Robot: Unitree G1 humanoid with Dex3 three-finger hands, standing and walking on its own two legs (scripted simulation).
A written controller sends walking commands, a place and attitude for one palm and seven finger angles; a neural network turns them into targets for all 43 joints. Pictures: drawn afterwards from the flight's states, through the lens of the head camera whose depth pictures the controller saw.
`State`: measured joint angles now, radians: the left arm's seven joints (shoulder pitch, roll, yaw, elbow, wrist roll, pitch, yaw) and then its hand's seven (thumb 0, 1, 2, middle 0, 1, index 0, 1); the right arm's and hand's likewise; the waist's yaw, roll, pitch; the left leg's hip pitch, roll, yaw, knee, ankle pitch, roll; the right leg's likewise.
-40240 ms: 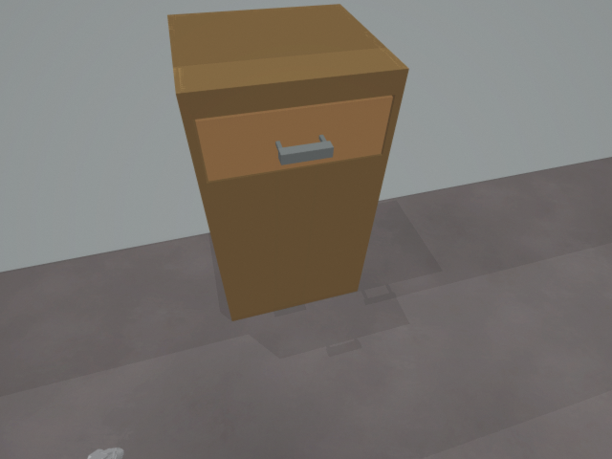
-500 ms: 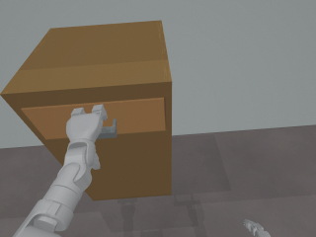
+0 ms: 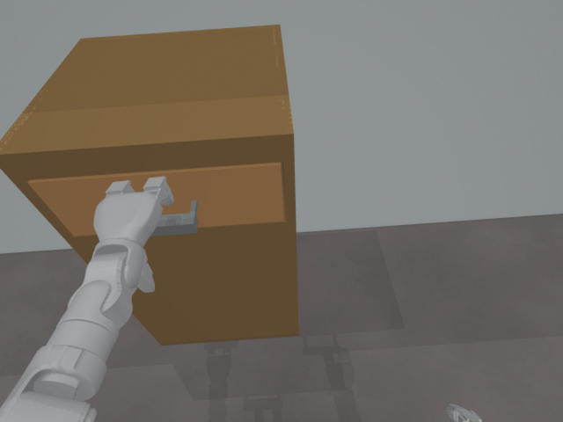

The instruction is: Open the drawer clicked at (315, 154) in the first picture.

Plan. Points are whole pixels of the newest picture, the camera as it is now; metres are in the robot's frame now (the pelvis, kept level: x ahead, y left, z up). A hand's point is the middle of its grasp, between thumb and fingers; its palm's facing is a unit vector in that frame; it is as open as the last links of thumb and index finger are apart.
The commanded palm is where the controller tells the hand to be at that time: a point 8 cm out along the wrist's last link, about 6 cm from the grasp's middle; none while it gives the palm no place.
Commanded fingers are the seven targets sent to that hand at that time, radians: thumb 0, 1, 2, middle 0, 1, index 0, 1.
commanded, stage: re-aim the fingers above the handle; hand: left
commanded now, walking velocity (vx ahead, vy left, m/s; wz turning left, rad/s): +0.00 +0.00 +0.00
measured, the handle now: (165, 216) +0.46 +0.26 -0.01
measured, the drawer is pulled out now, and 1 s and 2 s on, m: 0.00 0.00 0.00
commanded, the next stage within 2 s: lower the fingers behind the handle in 1.82 s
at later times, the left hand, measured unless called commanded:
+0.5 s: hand (133, 234) +0.38 +0.27 +0.05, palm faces +0.00 -0.02 -1.00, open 13.8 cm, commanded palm +0.36 +0.25 +0.11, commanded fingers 0.00 -0.50 0.30 -0.30 -1.20 -0.30 -1.20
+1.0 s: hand (119, 239) +0.37 +0.29 +0.04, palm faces -0.08 -0.03 -1.00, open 13.8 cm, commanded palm +0.36 +0.26 +0.11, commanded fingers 0.00 -0.50 0.30 -0.30 -1.20 -0.30 -1.20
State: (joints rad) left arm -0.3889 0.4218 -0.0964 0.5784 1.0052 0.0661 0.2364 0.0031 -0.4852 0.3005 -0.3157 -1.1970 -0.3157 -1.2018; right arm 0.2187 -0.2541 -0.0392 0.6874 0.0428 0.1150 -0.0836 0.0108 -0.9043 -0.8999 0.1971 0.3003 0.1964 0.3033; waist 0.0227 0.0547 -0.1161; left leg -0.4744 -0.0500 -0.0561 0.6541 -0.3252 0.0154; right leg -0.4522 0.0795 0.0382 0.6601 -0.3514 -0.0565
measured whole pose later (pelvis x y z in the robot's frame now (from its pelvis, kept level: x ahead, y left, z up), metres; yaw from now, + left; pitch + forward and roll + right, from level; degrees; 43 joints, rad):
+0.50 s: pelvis +0.00 +0.01 +0.00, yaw -1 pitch +9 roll +0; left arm -0.40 0.42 -0.09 0.61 1.00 0.13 0.24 0.00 -0.48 0.30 -0.31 -1.20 -0.31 -1.20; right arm 0.22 -0.25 -0.04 0.67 0.05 0.11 -0.07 0.01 -0.90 -0.90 0.20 0.30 0.20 0.30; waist 0.02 0.06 -0.12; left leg -0.47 -0.06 -0.04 0.64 -0.33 0.03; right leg -0.45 0.07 0.05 0.64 -0.35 -0.04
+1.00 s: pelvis +0.01 +0.02 +0.00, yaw +0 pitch +8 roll +0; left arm -0.40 0.44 -0.13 0.60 0.97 0.21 0.15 0.00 -0.48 0.30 -0.31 -1.20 -0.31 -1.20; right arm 0.22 -0.24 -0.02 0.66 0.05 0.14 -0.07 0.01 -0.90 -0.90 0.20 0.30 0.20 0.30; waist 0.02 0.05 -0.12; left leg -0.45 -0.07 -0.05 0.63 -0.33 0.04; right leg -0.42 0.06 0.05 0.62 -0.35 -0.03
